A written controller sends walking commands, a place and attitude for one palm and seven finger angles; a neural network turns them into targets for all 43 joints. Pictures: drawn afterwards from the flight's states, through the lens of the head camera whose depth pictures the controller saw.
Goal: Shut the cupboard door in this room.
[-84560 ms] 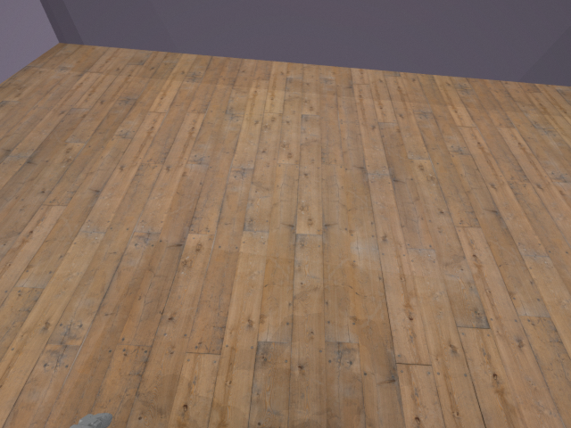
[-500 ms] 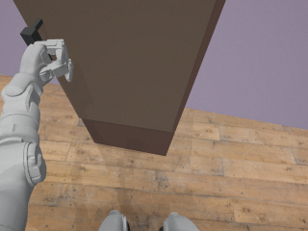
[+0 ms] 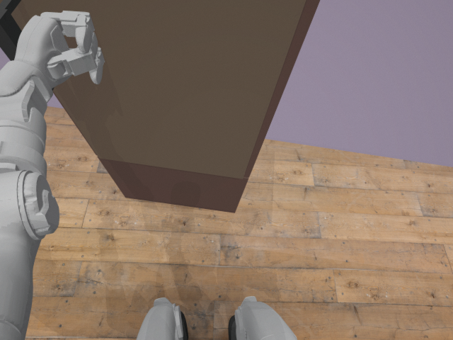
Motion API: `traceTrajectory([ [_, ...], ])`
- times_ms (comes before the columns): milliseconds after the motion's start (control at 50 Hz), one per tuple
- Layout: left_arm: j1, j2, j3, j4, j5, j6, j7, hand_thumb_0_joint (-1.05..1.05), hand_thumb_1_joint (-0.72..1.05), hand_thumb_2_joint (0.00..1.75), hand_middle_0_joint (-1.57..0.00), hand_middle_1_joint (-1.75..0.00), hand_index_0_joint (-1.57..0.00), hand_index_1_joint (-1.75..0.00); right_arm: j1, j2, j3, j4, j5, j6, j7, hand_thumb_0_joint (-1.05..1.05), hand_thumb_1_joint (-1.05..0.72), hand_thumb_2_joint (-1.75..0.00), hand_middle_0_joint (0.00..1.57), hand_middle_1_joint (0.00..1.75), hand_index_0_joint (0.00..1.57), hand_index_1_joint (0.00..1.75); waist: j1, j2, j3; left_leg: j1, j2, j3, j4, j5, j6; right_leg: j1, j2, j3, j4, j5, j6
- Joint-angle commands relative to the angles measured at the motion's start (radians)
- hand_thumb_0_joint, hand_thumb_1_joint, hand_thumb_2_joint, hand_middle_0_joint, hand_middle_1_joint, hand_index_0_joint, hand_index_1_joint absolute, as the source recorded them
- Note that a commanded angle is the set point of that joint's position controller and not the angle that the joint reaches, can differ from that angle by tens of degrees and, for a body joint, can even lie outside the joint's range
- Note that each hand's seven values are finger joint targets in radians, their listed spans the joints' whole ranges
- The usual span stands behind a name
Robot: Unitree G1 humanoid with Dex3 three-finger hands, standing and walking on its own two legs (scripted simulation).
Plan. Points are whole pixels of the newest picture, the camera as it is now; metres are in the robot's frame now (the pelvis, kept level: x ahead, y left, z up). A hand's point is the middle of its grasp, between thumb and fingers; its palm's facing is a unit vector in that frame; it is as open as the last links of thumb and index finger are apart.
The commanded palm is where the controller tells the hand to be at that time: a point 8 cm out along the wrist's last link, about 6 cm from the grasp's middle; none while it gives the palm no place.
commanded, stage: push the door shut along its arc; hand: left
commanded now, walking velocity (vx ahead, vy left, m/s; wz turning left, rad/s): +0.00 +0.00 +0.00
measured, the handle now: (29, 46) +0.58 +0.24 +0.12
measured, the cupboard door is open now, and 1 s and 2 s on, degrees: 0 0 0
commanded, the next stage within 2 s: pull the fist back off the door in 0.18 s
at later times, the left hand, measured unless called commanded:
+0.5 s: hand (95, 55) +0.55 +0.14 +0.13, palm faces +0.14 -0.99 +0.04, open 2.8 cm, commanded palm +0.55 +0.15 +0.12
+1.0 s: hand (117, 72) +0.52 +0.11 +0.12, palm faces +0.09 -1.00 +0.01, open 3.0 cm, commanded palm +0.47 +0.16 +0.12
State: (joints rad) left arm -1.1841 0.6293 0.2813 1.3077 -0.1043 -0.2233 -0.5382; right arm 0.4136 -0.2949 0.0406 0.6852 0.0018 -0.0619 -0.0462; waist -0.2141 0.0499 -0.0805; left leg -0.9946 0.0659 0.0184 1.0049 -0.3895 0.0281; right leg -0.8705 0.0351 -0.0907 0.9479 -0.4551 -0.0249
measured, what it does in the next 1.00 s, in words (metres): stands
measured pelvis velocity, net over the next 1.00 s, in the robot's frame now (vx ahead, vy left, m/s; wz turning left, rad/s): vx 0.00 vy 0.00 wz -0.01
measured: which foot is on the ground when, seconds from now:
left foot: down 0.00-1.00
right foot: down 0.00-1.00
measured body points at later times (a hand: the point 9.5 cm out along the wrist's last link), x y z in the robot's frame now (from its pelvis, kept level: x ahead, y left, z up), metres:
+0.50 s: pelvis -0.02 +0.00 -0.01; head +0.11 +0.04 +0.42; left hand +0.53 +0.20 +0.13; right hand -0.01 -0.26 -0.11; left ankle +0.04 +0.10 -0.67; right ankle -0.01 -0.11 -0.67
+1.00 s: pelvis +0.00 +0.00 +0.02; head +0.10 +0.00 +0.45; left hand +0.51 +0.17 +0.12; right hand -0.05 -0.26 -0.10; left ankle +0.04 +0.10 -0.67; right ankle -0.01 -0.11 -0.67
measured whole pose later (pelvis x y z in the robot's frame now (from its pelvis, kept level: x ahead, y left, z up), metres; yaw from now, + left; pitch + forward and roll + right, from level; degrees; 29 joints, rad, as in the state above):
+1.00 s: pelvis +0.00 +0.00 +0.02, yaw -1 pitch +19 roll -2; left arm -0.94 0.33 0.33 1.12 -0.05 -0.34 0.04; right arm 0.50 -0.27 -0.01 0.69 -0.04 -0.03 0.05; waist -0.18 0.05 -0.11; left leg -0.87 0.07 0.05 0.90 -0.35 0.02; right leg -0.77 0.04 -0.06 0.87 -0.42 -0.03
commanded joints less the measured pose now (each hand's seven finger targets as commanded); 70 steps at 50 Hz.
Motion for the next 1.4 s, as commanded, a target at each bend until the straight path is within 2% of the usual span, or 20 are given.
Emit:
traceTrajectory([
  [0,-0.602,0.106,-0.034,-0.235,-0.032,-0.057,0.0,0.0,0.9,0.9,-1.3,-1.5,-1.3,-1.5,0.165,-0.206,-0.083,-0.014,0.001,-0.036,-0.016,0.0,-0.9,-0.9,0.2,0.3,0.2,0.3,-0.077,0.13,-0.504,0.61,-0.028,-0.121,-0.044,0.34,0.02,-0.076,0.031,0.045,-0.133,0.27,0.002],
  [260,-0.751,-0.004,-0.125,-0.231,-0.045,-0.026,0.008,0.0,0.9,0.9,-1.3,-1.5,-1.3,-1.5,0.139,-0.211,-0.072,0.045,-0.001,-0.095,-0.032,0.0,-0.9,-0.9,0.2,0.3,0.2,0.3,-0.114,0.197,-0.504,0.64,-0.022,-0.138,-0.016,0.277,0.021,-0.213,0.03,0.02,-0.102,0.176,-0.005],
  [280,-0.759,0.028,0.074,-0.198,-0.104,0.008,0.212,0.0,0.9,0.9,-1.3,-1.5,-1.3,-1.5,0.188,-0.166,-0.06,0.025,-0.004,-0.097,-0.018,0.0,-0.9,-0.9,0.2,0.3,0.2,0.3,-0.074,0.182,-0.477,0.543,-0.004,-0.157,-0.044,0.216,0.007,-0.172,0.014,0.033,-0.121,0.147,0.001],
  [320,-0.739,-0.021,0.068,-0.207,-0.053,0.017,0.405,0.0,0.9,0.9,-1.3,-1.5,-1.3,-1.5,0.212,-0.166,-0.071,0.018,-0.024,-0.103,0.015,0.0,-0.9,-0.9,0.2,0.3,0.2,0.3,-0.089,0.126,-0.515,0.531,-0.005,-0.174,-0.061,0.184,0.004,-0.155,0.016,0.026,-0.105,0.14,0.016],
  [380,-0.753,-0.086,0.071,-0.218,0.03,-0.017,0.634,0.0,0.9,0.9,-1.3,-1.5,-1.3,-1.5,0.225,-0.153,-0.08,0.014,-0.059,-0.09,0.056,0.0,-0.9,-0.9,0.2,0.3,0.2,0.3,-0.096,0.121,-0.469,0.474,-0.014,-0.169,-0.071,0.097,-0.004,-0.173,0.013,0.023,-0.105,0.103,0.022],
  [420,-0.776,-0.09,0.016,-0.225,0.129,-0.066,0.71,0.0,0.9,0.9,-1.3,-1.5,-1.3,-1.5,0.234,-0.156,-0.083,0.015,-0.076,-0.083,0.08,0.0,-0.9,-0.9,0.2,0.3,0.2,0.3,-0.116,0.146,-0.469,0.482,-0.017,-0.176,-0.08,0.046,-0.004,-0.195,0.011,0.022,-0.101,0.073,0.017],
  [460,-0.786,-0.102,-0.048,-0.226,0.194,-0.105,0.711,0.0,0.9,0.9,-1.3,-1.5,-1.3,-1.5,0.23,-0.159,-0.085,0.013,-0.083,-0.076,0.099,0.0,-0.9,-0.9,0.2,0.3,0.2,0.3,-0.127,0.193,-0.468,0.51,-0.021,-0.171,-0.085,0.022,-0.004,-0.212,0.009,0.031,-0.113,0.062,0.011],
  [500,-0.774,-0.076,-0.066,-0.197,0.205,-0.123,0.677,0.0,0.9,0.9,-1.3,-1.5,-1.3,-1.5,0.222,-0.164,-0.084,0.006,-0.075,-0.065,0.101,0.0,-0.9,-0.9,0.2,0.3,0.2,0.3,-0.127,0.187,-0.47,0.5,-0.028,-0.163,-0.096,-0.003,-0.002,-0.177,0.01,0.04,-0.127,0.049,0.004],
  [600,-0.675,-0.015,-0.006,-0.11,0.107,-0.095,0.574,0.0,0.9,0.9,-1.3,-1.5,-1.3,-1.5,0.204,-0.17,-0.067,-0.03,-0.048,-0.053,0.081,0.0,-0.9,-0.9,0.2,0.3,0.2,0.3,-0.102,0.088,-0.41,0.371,-0.045,-0.121,-0.121,-0.059,0.011,-0.049,0.015,0.067,-0.18,0.009,0.009],
  [680,-0.586,0.003,0.038,-0.129,0.075,-0.114,0.562,0.0,0.9,0.9,-1.3,-1.5,-1.3,-1.5,0.208,-0.164,-0.069,-0.038,-0.046,-0.053,0.076,0.0,-0.9,-0.9,0.2,0.3,0.2,0.3,-0.071,0.067,-0.41,0.366,-0.042,-0.11,-0.135,-0.046,0.011,-0.006,0.016,0.067,-0.189,0.015,0.011],
  [720,-0.551,-0.002,0.048,-0.192,0.069,-0.142,0.565,0.0,0.9,0.9,-1.3,-1.5,-1.3,-1.5,0.214,-0.16,-0.075,-0.045,-0.047,-0.051,0.078,0.0,-0.9,-0.9,0.2,0.3,0.2,0.3,-0.048,0.079,-0.459,0.403,-0.041,-0.107,-0.141,0.003,0.011,0.027,0.017,0.065,-0.183,0.051,0.01],
  [960,-0.158,-0.095,0.066,-0.473,0.046,-0.208,0.593,0.0,0.9,0.9,-1.3,-1.5,-1.3,-1.5,0.17,-0.133,-0.112,-0.079,-0.028,0.011,0.089,0.0,-0.9,-0.9,0.2,0.3,0.2,0.3,0.075,0.065,-0.53,0.589,-0.048,-0.044,-0.182,0.328,0.001,0.245,0.033,0.049,-0.196,0.372,0.007],
  [1060,0.032,-0.195,0.008,-0.591,0.028,-0.197,0.59,0.0,0.9,0.9,-1.3,-1.5,-1.3,-1.5,0.118,-0.112,-0.116,-0.106,-0.012,0.029,0.087,0.0,-0.9,-0.9,0.2,0.3,0.2,0.3,0.097,0.008,-0.464,0.621,-0.055,-0.019,-0.204,0.412,0.005,0.327,0.031,0.052,-0.212,0.51,0.011],
  [1100,0.006,-0.24,-0.039,-0.598,0.02,-0.187,0.584,0.0,0.9,0.9,-1.3,-1.5,-1.3,-1.5,0.097,-0.107,-0.118,-0.097,-0.005,0.032,0.082,0.0,-0.9,-0.9,0.2,0.3,0.2,0.3,0.074,-0.008,-0.4,0.627,-0.054,-0.014,-0.207,0.394,0.007,0.311,0.029,0.056,-0.228,0.517,0.016],
  [1140,-0.015,-0.218,-0.02,-0.625,0.011,-0.19,0.586,0.0,0.9,0.9,-1.3,-1.5,-1.3,-1.5,0.087,-0.11,-0.118,-0.09,0.001,0.032,0.074,0.0,-0.9,-0.9,0.2,0.3,0.2,0.3,0.076,-0.015,-0.401,0.648,-0.056,-0.018,-0.212,0.402,0.007,0.316,0.024,0.061,-0.231,0.533,0.019],
  [1200,-0.015,-0.278,-0.076,-0.608,0.007,-0.191,0.576,0.0,0.9,0.9,-1.3,-1.5,-1.3,-1.5,0.056,-0.098,-0.114,-0.086,0.003,0.032,0.069,0.0,-0.9,-0.9,0.2,0.3,0.2,0.3,0.07,-0.024,-0.372,0.653,-0.061,-0.017,-0.211,0.394,0.007,0.318,0.019,0.066,-0.233,0.544,0.02],
  [1260,-0.001,-0.265,-0.064,-0.558,0.004,-0.19,0.565,0.0,0.9,0.9,-1.3,-1.5,-1.3,-1.5,0.035,-0.095,-0.109,-0.082,0.005,0.034,0.063,0.0,-0.9,-0.9,0.2,0.3,0.2,0.3,0.08,-0.047,-0.359,0.633,-0.067,-0.016,-0.21,0.38,0.007,0.332,0.011,0.073,-0.231,0.553,0.021],
  [1320,0.142,-0.214,-0.02,-0.665,-0.005,-0.193,0.542,0.0,0.9,0.9,-1.3,-1.5,-1.3,-1.5,0.001,-0.101,-0.109,-0.128,0.01,0.04,0.059,0.0,-0.9,-0.9,0.2,0.3,0.2,0.3,0.142,-0.002,-0.468,0.679,-0.074,-0.006,-0.222,0.45,0.008,0.432,0.005,0.079,-0.218,0.632,0.014],
  [1360,0.213,-0.266,-0.064,-0.724,-0.022,-0.174,0.523,0.0,0.9,0.9,-1.3,-1.5,-1.3,-1.5,-0.032,-0.086,-0.102,-0.149,0.02,0.042,0.06,0.0,-0.9,-0.9,0.2,0.3,0.2,0.3,0.153,-0.003,-0.454,0.695,-0.072,-0.003,-0.234,0.474,0.008,0.458,0.002,0.074,-0.228,0.659,0.015],
  [1380,0.254,-0.264,-0.056,-0.747,-0.032,-0.161,0.515,0.0,0.9,0.9,-1.3,-1.5,-1.3,-1.5,-0.042,-0.087,-0.101,-0.161,0.027,0.043,0.06,0.0,-0.9,-0.9,0.2,0.3,0.2,0.3,0.159,-0.047,-0.429,0.684,-0.071,-0.003,-0.246,0.46,0.01,0.468,0.003,0.072,-0.241,0.663,0.019],
])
